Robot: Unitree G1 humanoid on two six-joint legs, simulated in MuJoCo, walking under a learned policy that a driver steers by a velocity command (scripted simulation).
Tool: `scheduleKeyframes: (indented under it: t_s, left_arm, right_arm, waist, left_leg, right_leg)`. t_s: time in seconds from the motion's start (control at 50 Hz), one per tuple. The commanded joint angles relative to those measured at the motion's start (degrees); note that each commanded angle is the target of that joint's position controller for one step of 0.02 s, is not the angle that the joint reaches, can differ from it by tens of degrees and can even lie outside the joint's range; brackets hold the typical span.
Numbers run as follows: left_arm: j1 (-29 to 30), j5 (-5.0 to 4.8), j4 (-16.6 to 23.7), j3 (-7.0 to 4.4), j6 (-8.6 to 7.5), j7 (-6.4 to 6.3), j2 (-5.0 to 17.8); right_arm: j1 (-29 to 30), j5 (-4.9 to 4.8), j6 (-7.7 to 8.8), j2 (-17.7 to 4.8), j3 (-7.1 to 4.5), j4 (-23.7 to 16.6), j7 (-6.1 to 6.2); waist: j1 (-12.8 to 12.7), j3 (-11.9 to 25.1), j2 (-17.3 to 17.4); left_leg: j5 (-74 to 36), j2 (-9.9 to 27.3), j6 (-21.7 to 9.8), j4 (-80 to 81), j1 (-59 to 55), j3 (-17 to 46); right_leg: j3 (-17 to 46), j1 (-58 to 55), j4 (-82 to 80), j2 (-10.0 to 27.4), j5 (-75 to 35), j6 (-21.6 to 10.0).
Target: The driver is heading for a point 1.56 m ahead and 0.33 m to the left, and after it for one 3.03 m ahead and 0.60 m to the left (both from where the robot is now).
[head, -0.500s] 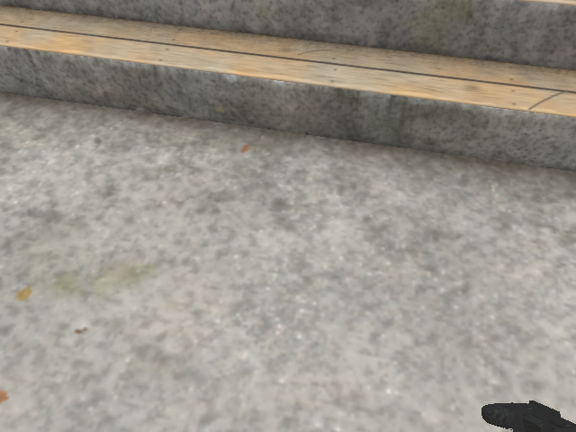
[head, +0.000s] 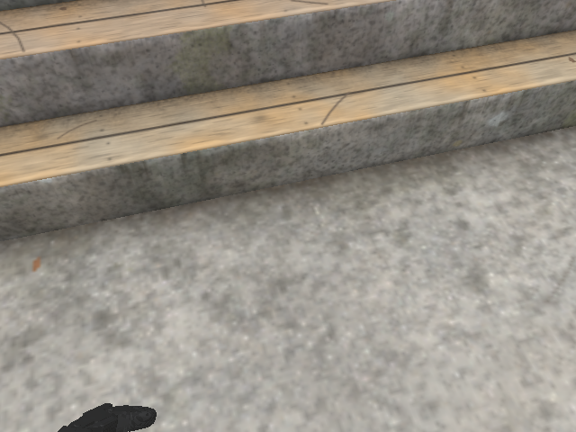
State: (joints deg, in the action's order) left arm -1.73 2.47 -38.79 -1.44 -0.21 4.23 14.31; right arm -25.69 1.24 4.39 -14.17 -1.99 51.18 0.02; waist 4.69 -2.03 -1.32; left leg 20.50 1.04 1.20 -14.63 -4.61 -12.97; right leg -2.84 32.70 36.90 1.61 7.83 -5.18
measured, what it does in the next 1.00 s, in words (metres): walks ahead: right foot, then left foot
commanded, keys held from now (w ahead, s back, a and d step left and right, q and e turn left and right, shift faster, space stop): w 1.00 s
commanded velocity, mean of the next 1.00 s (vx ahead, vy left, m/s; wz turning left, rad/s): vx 0.50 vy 0.00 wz -0.07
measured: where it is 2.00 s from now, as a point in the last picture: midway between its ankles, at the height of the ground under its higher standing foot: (285, 237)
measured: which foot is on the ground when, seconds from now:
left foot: down 0.00-0.04, up 0.06-0.58, down 0.60-1.00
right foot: up 0.00-0.02, down 0.04-0.62, up 0.64-1.00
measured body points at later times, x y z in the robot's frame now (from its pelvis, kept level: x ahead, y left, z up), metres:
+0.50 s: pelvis +0.27 -0.03 +0.00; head +0.30 -0.03 +0.45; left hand +0.24 +0.23 -0.13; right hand +0.44 -0.27 -0.11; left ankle +0.45 +0.09 -0.70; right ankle +0.14 -0.09 -0.73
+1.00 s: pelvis +0.55 -0.01 +0.01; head +0.58 -0.01 +0.46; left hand +0.72 +0.22 -0.11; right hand +0.49 -0.25 -0.13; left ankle +0.47 +0.07 -0.73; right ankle +0.72 -0.16 -0.69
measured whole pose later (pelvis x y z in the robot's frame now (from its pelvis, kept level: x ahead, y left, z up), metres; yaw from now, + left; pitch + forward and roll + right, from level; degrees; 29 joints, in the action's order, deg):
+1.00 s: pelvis +0.55 -0.01 +0.01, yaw -2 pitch +0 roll +2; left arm -4.6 1.5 -50.2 -1.3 -2.2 2.1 13.2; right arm -24.3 0.4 5.4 -11.5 -2.1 58.8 -0.6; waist 2.9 -2.4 -2.3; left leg 13.2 -4.8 -4.1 -9.7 -3.1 -4.5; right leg -1.8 34.8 37.4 6.0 -0.1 -1.1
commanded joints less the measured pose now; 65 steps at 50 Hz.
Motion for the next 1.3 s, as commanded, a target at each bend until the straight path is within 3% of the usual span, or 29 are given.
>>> scheduleKeyframes:
  t_s: [0.02, 0.04, 0.06, 0.08, 0.1, 0.12, 0.14, 0.2, 0.36, 0.48, 0.54, 0.58, 0.6, 0.62, 0.64, 0.66, 0.68, 0.7, 0.76, 0.92, 1.02, 1.08, 1.12, 1.14, 1.16, 1.18, 1.22, 1.26, 1.3]
  left_arm:
    - [-5.08, 0.66, 1.49, -1.50, -1.49, -1.08, 4.68]
    - [-14.43, 1.20, -1.92, -2.32, -2.15, -1.69, 6.05]
    - [-24.04, 1.97, -3.81, -3.64, -2.46, -2.66, 10.60]
    - [-23.98, 0.61, -3.73, -4.82, -2.16, -3.38, 16.53]
    - [-23.25, -1.37, -3.45, -4.84, -1.83, -3.96, 14.70]
    - [-19.42, -1.46, -4.34, -4.06, -2.03, -4.30, 12.24]
    - [-17.03, -1.36, -4.82, -3.19, -2.42, -4.10, 9.04]
    - [-14.12, -1.82, -5.65, -1.91, -3.72, -3.79, 5.12]
    - [-21.20, -2.27, -10.81, -2.09, -4.82, -3.73, 6.07]
    - [-26.51, -1.54, -14.70, -1.93, -4.77, -4.57, 6.99]
    - [-24.96, -1.15, -15.65, -2.07, -4.64, -5.24, 8.20]
    - [-23.11, -0.93, -15.99, -2.21, -4.41, -5.29, 9.15]
    - [-23.15, -1.30, -15.20, -1.66, -4.58, -5.21, 7.90]
    - [-29.84, -3.76, -13.77, -0.38, -4.70, -4.43, 1.91]
    - [-26.63, -1.83, -14.48, -1.59, -4.71, -4.53, 6.44]
    - [-21.84, -1.67, -12.97, -2.04, -4.69, -4.30, 6.91]
    - [-19.40, -1.58, -12.57, -1.75, -4.96, -3.91, 6.28]
    - [-18.73, -1.32, -12.69, -1.64, -4.56, -3.66, 4.92]
    - [-20.29, -0.04, -13.64, -1.09, -2.64, -2.74, 2.58]
    - [-2.19, -1.02, -8.55, -0.45, -2.59, -1.99, 1.73]
    - [4.69, -1.18, -6.22, -0.41, -3.07, -2.37, 2.42]
    - [1.19, -0.86, -7.07, -1.05, -3.81, -2.94, 3.73]
    - [-13.91, 0.18, -12.16, -2.38, -5.09, -3.97, 6.10]
    - [-23.19, 1.74, -13.83, -3.63, -5.73, -4.83, 10.78]
    - [-25.92, 1.39, -14.82, -5.14, -5.21, -4.45, 15.29]
    - [-20.37, -0.31, -13.69, -4.37, -4.69, -4.33, 11.41]
    - [-12.10, -0.97, -12.79, -2.53, -5.26, -4.10, 4.91]
    - [-11.73, -1.32, -14.21, -1.76, -6.15, -4.50, 2.84]
    - [-13.43, -1.60, -15.61, -1.70, -7.25, -4.62, 3.25]
  right_arm:
    - [-1.03, -0.12, -0.46, -10.91, -2.13, -0.72, 0.45]
    - [-1.06, -0.35, -0.76, -10.29, -1.75, -0.70, 0.56]
    - [-1.03, -0.29, -0.65, -7.58, -0.85, -2.96, 0.46]
    - [-5.27, -1.12, -0.64, -2.40, 0.10, -5.29, -0.62]
    - [2.61, -0.18, -0.87, -8.89, -1.71, -5.44, -0.17]
    - [5.96, -1.04, -0.37, -7.74, -1.54, -6.63, -0.44]
    - [5.98, -1.14, -0.02, -6.50, -1.13, -6.06, -0.58]
    - [1.80, 0.68, -2.29, -4.69, -1.03, -3.36, -1.17]
    - [17.39, 0.60, -2.86, -3.16, -0.80, -7.25, -2.10]
    - [26.88, 0.36, -2.30, -3.32, -0.29, -10.26, -2.14]
    - [24.18, 0.33, -1.73, -4.25, -0.71, -9.82, -1.67]
    - [10.77, 0.56, -0.96, -6.16, -1.88, -5.40, -0.53]
    - [0.20, 1.72, -0.38, -9.31, -2.98, -2.59, 0.26]
    - [-5.71, 2.74, -0.41, -16.61, -5.02, -1.85, 0.58]
    - [-1.07, 0.34, -1.01, -13.23, -4.26, -2.00, -0.05]
    - [5.89, -0.59, -1.14, -11.03, -3.63, -2.78, -0.17]
    - [9.58, -0.48, -0.92, -7.23, -2.69, -3.19, -0.51]
    - [10.83, -0.50, -0.56, -5.46, -2.12, -2.61, -0.55]
    - [9.10, -0.72, 0.73, -4.00, -1.53, 0.02, -0.51]
    - [2.41, -0.99, 1.70, -5.43, -1.63, 4.51, -0.80]
    - [-1.37, -0.44, 1.62, -6.04, -1.79, 7.06, 0.14]
    - [0.21, -0.13, 1.44, -6.85, -2.11, 7.74, 0.75]
    - [0.96, -0.10, 1.06, -6.31, -1.82, 7.75, 0.66]
    - [0.18, -1.54, 1.29, -2.87, -0.59, 5.70, 0.23]
    - [-5.44, -2.95, 1.06, 0.98, 0.10, 5.65, 0.08]
    - [-0.17, -1.35, 0.51, -5.93, -1.76, 6.30, 0.56]
    - [5.11, -1.33, 0.47, -3.55, -1.53, 5.70, -0.03]
    - [4.25, 0.01, -0.89, -1.60, -1.29, 6.54, -0.44]
    - [5.13, 0.30, -1.84, -0.70, -1.32, 6.21, -0.87]
  waist:
    - [-6.16, 1.86, 6.67]
    - [-10.09, 7.35, 4.68]
    - [-13.55, 15.22, -1.57]
    - [-9.81, 21.30, -14.50]
    - [-12.21, 17.68, -4.04]
    - [-9.72, 9.54, -3.17]
    - [-7.38, 5.60, -0.97]
    - [-3.04, 3.45, -2.16]
    - [-5.47, -2.71, -1.58]
    - [-7.90, -4.71, -1.61]
    - [-5.47, -3.33, -2.05]
    - [0.55, 4.17, -1.38]
    - [4.41, 10.82, 1.19]
    - [2.58, 19.52, 14.69]
    - [1.55, 18.05, 9.14]
    - [-1.43, 7.99, 6.52]
    - [-2.50, 3.68, 3.11]
    - [-4.04, 0.96, 3.70]
    - [-6.39, 0.24, 4.98]
    - [-3.25, -3.41, 4.55]
    - [-1.64, -4.17, 4.99]
    - [-4.14, -2.07, 5.56]
    - [-10.23, 6.02, 3.18]
    - [-12.72, 13.94, -3.29]
    - [-10.69, 20.85, -15.90]
    - [-9.21, 15.44, -5.11]
    - [-6.22, 4.59, -1.22]
    - [-3.94, 2.07, -2.52]
    - [-2.74, 2.45, -2.35]
  left_leg:
    - [-55.15, 14.23, -7.60, -10.72, 2.43, 3.25]
    - [-52.63, 12.38, -6.53, -22.42, 7.08, 1.14]
    - [-31.24, 10.34, -5.48, -39.68, 19.21, 0.86]
    - [12.33, -0.45, -3.00, -58.67, 39.56, 3.89]
    - [8.13, 0.85, -3.63, -61.78, 44.58, 13.05]
    - [2.21, 3.10, -4.20, -59.92, 45.58, 13.77]
    - [-0.85, 4.58, -4.24, -55.54, 42.58, 13.71]
    - [-3.09, 5.47, -3.06, -49.59, 34.08, 13.27]
    - [-18.11, 5.77, -1.04, -32.65, 43.09, 11.34]
    - [-20.12, 2.93, -3.70, -20.99, 41.82, 9.46]
    - [-13.67, 0.01, -6.47, -17.40, 35.03, 8.24]
    - [-12.05, -3.68, -8.95, -13.18, 18.08, 6.69]
    - [-9.39, 3.05, -11.58, -12.47, 2.43, 13.93]
    - [-1.23, 21.29, -20.05, -8.51, -15.25, 43.17]
    - [-0.99, 22.17, -19.77, -0.73, -11.65, 53.96]
    - [0.86, 20.05, -18.09, -0.19, -2.57, 43.31]
    - [-2.59, 17.76, -16.68, 2.16, 4.72, 36.89]
    - [-6.16, 14.92, -14.69, 3.89, 9.45, 31.42]
    - [-16.23, 11.33, -13.46, 6.71, 15.27, 23.34]
    - [-23.76, 8.01, -12.21, 9.53, 11.16, 15.27]
    - [-29.50, 10.89, -11.76, 7.16, 2.78, 15.37]
    - [-43.82, 11.95, -10.39, -0.09, -0.87, 14.42]
    - [-50.18, 8.35, -8.58, -18.69, 3.98, 12.25]
    - [-33.91, 4.64, -7.10, -35.48, 18.55, 10.32]
    - [8.50, -5.22, -5.88, -53.65, 35.41, 8.95]
    - [5.85, -1.63, -7.23, -56.50, 38.38, 16.35]
    - [-3.10, 2.65, -7.11, -52.54, 36.41, 16.27]
    - [-5.06, 3.84, -5.88, -50.45, 32.32, 15.62]
    - [-6.40, 3.47, -5.27, -50.47, 32.70, 14.68]
  right_leg:
    - [-3.45, -13.48, -5.63, -5.30, 4.90, -3.35]
    - [-2.87, -26.42, -8.57, -6.28, 2.87, -4.67]
    - [11.94, -41.88, -9.18, 6.31, 9.64, -7.27]
    - [41.19, -54.52, -16.16, 22.61, 7.65, -15.05]
    - [39.80, -50.78, -18.49, 20.20, 2.27, -13.58]
    - [29.21, -43.45, -18.62, 17.69, -5.63, -11.96]
    - [23.34, -36.15, -20.06, 14.81, -11.97, -10.01]
    - [14.53, -26.28, -24.49, 9.85, -15.47, -7.37]
    - [8.72, -28.48, -30.27, 7.51, -15.44, -7.10]
    - [7.53, -36.34, -28.48, 9.67, -21.89, -6.21]
    - [6.37, -39.40, -22.50, 10.63, -36.57, -4.93]
    - [3.90, -37.56, -6.37, 8.25, -47.17, -3.15]
    - [2.49, -27.67, 8.33, 6.02, -34.32, -2.27]
    - [-1.34, -6.60, 33.06, -4.51, -1.18, 0.97]
    - [6.72, 0.27, 38.66, -6.37, 20.17, -0.13]
    - [7.57, 3.00, 38.43, -2.29, 15.25, -0.56]
    - [7.03, 1.83, 35.04, 0.04, 11.31, -0.60]
    - [6.40, -0.20, 31.51, 1.82, 9.63, -0.39]
    - [4.56, -4.95, 27.42, 3.15, 6.89, 1.40]
    - [0.20, 1.92, 4.92, 4.36, -8.29, 4.57]
    - [-0.27, 1.19, -4.14, 2.74, -7.97, 3.06]
    - [-0.90, -5.20, -7.29, 0.37, -0.98, 0.37]
    - [-1.52, -24.59, -11.93, -1.86, -1.19, -2.46]
    - [12.34, -42.08, -12.07, 10.77, 1.81, -5.99]
    - [36.19, -53.37, -18.26, 24.73, 3.56, -12.47]
    - [34.01, -46.68, -20.73, 21.43, 7.16, -9.45]
    - [19.07, -32.40, -24.79, 17.05, -0.09, -5.72]
    - [10.19, -26.15, -26.55, 13.94, -9.76, -3.41]
    - [5.78, -25.96, -26.60, 13.38, -17.93, -3.36]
